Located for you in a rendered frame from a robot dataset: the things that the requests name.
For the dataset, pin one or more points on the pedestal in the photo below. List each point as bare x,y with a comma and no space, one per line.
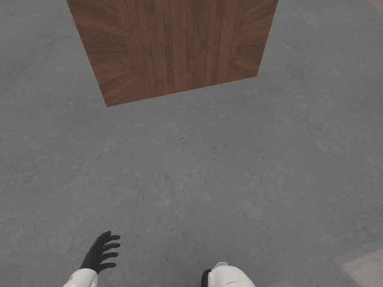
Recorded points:
140,49

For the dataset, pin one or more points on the left robot forearm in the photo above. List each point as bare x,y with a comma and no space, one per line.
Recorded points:
84,277

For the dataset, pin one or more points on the robot left hand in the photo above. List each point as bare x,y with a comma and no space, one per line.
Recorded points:
95,255

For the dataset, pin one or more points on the robot right thigh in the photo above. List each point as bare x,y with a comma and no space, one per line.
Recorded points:
228,276

